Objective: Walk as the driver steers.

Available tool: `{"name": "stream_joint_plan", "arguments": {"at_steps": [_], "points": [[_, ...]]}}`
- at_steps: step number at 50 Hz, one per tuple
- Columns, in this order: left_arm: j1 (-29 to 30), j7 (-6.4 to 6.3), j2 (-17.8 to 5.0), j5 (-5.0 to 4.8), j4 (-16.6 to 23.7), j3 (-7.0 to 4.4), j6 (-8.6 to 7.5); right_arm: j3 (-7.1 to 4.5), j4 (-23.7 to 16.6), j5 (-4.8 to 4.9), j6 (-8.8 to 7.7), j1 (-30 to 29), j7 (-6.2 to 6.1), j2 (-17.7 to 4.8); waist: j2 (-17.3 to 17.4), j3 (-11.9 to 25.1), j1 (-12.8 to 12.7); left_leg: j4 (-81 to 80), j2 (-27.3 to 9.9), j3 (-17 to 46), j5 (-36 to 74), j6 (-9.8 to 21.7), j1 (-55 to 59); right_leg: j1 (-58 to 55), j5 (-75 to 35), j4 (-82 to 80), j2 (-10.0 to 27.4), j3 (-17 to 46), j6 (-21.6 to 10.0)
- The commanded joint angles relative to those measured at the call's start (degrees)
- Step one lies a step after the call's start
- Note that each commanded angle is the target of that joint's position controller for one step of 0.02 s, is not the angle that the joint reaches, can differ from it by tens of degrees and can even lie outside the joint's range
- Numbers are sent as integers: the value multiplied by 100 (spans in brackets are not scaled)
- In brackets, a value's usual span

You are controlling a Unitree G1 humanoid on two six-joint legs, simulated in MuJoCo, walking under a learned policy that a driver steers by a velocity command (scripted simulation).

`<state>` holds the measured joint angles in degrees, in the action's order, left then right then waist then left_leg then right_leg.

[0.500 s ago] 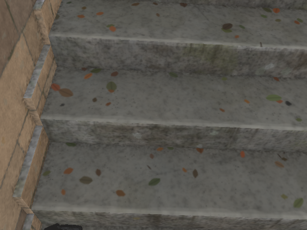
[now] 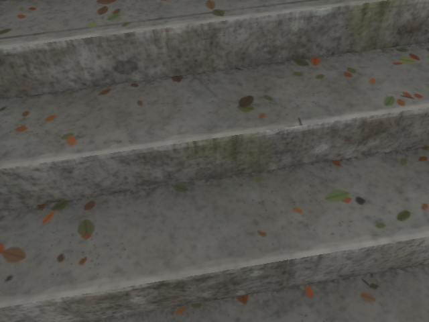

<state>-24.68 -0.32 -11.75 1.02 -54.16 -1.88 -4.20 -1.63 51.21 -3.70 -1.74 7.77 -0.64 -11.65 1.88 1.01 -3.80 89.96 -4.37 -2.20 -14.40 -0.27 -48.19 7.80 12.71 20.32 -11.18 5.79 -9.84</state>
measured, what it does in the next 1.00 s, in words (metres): climbs, turning left: left foot 0.17 m higher, then right foot 0.17 m higher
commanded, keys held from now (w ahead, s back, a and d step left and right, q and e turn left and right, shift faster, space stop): w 0.08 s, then w+q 0.62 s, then w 0.30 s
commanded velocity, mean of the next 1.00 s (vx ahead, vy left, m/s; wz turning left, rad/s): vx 0.50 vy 0.00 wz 0.27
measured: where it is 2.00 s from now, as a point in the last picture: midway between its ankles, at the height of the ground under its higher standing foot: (147, 21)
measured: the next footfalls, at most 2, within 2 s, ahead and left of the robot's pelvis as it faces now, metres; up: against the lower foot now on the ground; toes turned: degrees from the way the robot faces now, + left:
left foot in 0.30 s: +0.33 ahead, +0.05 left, +0.17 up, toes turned +6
right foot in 0.82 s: +0.69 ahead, -0.04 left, +0.33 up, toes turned +15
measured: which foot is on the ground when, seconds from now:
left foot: up 0.00-0.28, down 0.30-0.84, up 0.86-1.00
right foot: down 0.00-0.32, up 0.34-0.80, down 0.82-1.00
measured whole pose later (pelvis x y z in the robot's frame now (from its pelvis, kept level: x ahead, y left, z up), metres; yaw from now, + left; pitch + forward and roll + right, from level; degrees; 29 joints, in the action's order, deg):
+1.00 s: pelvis +0.59 +0.03 +0.28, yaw +22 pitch +2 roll -4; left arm -17.3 -1.3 -11.5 1.8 -55.9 -4.0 -4.9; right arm -3.4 40.5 -2.0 -4.6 11.2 0.2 -10.6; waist 2.9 3.4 1.0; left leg 113.8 5.4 7.3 -8.7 9.4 -49.3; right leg 27.6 23.5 49.1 -1.5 -10.3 -3.0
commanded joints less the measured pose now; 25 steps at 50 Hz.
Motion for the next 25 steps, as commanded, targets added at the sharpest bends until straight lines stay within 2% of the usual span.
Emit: {"name": "stream_joint_plan", "arguments": {"at_steps": [1, 2, 3, 4, 5, 7, 8, 9, 10, 11, 12, 13, 14, 15, 16, 17, 18, 19, 20, 21, 22, 23, 24, 25], "points": [[-1039, -53, -695, 66, -249, -43, -28, 59, -493, 20, 12, -325, -40, -19, -361, -409, -21, 2673, 152, -131, -837, 109, -2885, -1306, -1868, 76, 2102, 2086, -331], [-1147, -65, -691, 62, -351, -10, -39, 113, -673, 14, 16, -577, -51, 20, -253, -539, -38, 3106, 167, -104, -1084, 182, -3431, -1396, -1491, 79, 2159, 2172, -351], [-1290, -67, -723, 69, -487, 33, -53, 189, -880, 35, 29, -886, -89, 108, -391, -694, -124, 3797, 269, -170, -1492, 277, -4077, -1569, -1577, 107, 2223, 2230, -288], [-1347, -66, -717, 87, -594, 73, -48, 273, -1049, 9, 29, -1051, -94, 209, -294, -768, -96, 3822, 292, -152, -1607, 353, -4405, -1569, -1242, 102, 2160, 2095, -185], [-1295, -48, -671, 107, -694, 117, -47, 355, -1200, 34, 12, -1259, -104, 298, -277, -903, -84, 3727, 371, -297, -1684, 417, -4451, -1339, -1235, -4, 2040, 1846, 43], [-1141, -49, -616, 128, -862, 207, -54, 430, -1396, 94, 9, -1345, -108, 274, -270, -974, 2, 3037, 497, -454, -1629, 453, -3911, -645, -1223, -350, 1815, 1449, 316], [-1173, -81, -497, 18, -1006, 295, -16, 563, -1679, 127, 95, -1703, -128, 415, -358, -1115, -7, 2411, 556, -685, -1728, 488, -3301, 8, -1405, -862, 1698, 1161, 491], [-1224, -136, -478, 12, -1123, 336, -2, 585, -1799, 151, 156, -1771, -147, 366, -454, -1188, -23, 2037, 595, -791, -1750, 482, -2998, 150, -1832, -1105, 1680, 1093, 497], [-1006, -254, -665, -31, -1003, 300, 74, 661, -1882, 138, 233, -1578, -128, 352, -202, -948, 180, 1010, 504, -928, -1637, 550, -1758, 427, -3354, -1632, 1876, 812, 481], [-872, -310, -757, -101, -974, 293, 123, 670, -1777, 187, 294, -1314, -130, 218, -93, -679, 279, 31, 643, -1171, -1537, 601, -574, 456, -4928, -1622, 1757, 244, 667], [-817, -375, -889, -219, -818, 284, 105, 679, -1648, 237, 285, -952, -111, 108, -136, -202, 491, -1008, 807, -1232, -1375, 718, 681, 212, -7546, -1184, 1809, -195, 722], [-734, -492, -1030, -268, -750, 271, 6, 638, -1374, 406, 325, -461, -128, 58, -555, 443, 771, -1320, 1093, -1325, -929, 751, 1915, 231, -10098, -565, 2130, -242, 642], [-441, -510, -1416, -250, -672, 167, -95, 494, -1099, 464, 334, 475, -151, -268, -1062, 922, 1284, -1765, 1127, -1065, -881, 806, 2467, -276, -11353, 447, 2371, -254, 740], [-486, -497, -1517, -284, -646, 81, -86, 365, -718, 463, 270, 1268, -95, -511, -1185, 1177, 1509, -2605, 1424, -1039, -1121, 864, 2676, -850, -11728, 1620, 2396, -303, 710], [-269, -485, -1645, -201, -479, -28, -107, 209, -293, 360, 129, 2189, -8, -767, -784, 1337, 2028, -3563, 1248, 386, -1113, 1475, 3814, 95, -10473, 3984, 2044, -345, 775], [62, -166, -889, -100, -34, 7, -132, -8, 122, 309, 230, 2687, -42, -1392, 1710, 1515, 1882, -6225, -721, 4674, -414, 3048, 4946, 2623, -1472, 7721, 65, -584, 1417], [540, 41, -973, 351, 503, 57, -211, 3, 156, 353, 289, 1799, -131, -870, 572, 1398, 997, -7160, -574, 6310, -1546, 2799, 4080, 2854, -649, 8261, 362, 257, 881], [932, 162, -558, 390, 889, 135, -194, 24, 169, 325, 219, 1200, -139, -544, -302, 280, 570, -7182, -586, 5800, -2873, 2498, 3007, 3284, -879, 8462, 544, 404, 708], [1146, 136, -195, 433, 1041, 227, -120, 31, 402, 253, 132, 1213, -124, -248, -1132, -380, 381, -7088, -544, 5210, -2937, 2294, 2413, 3800, -681, 8801, 681, 343, 531], [1239, 77, 24, 416, 1219, 280, -64, 64, 485, 200, 33, 1159, -162, -34, -1381, -729, 219, -7027, -346, 4446, -2229, 2118, 2104, 4251, -348, 9075, 770, 198, 477], [966, 41, 203, 351, 1278, 350, -41, 131, 546, 145, -76, 1016, -148, 191, -1219, -686, -58, -7046, -88, 3738, -1403, 1952, 1972, 4553, -222, 9627, 814, 8, 447], [910, -26, 371, 263, 1369, 411, 27, 82, 628, 164, -177, 1076, -63, 45, -899, -600, -95, -7018, 86, 3072, -728, 1829, 2097, 4883, -21, 10023, 900, -75, 384], [1040, -79, 563, 324, 1491, 487, 63, 40, 803, 258, -261, 1271, 33, -80, -815, -555, -112, -6843, 247, 2517, -372, 1691, 2155, 5242, 47, 10204, 1036, -122, 274], [1099, -127, 532, 249, 1532, 479, 88, 78, 847, 299, -319, 1333, 104, -118, -733, -687, -109, -6830, 283, 2250, -286, 1607, 2101, 5568, 266, 10119, 1120, -225, 275]]}}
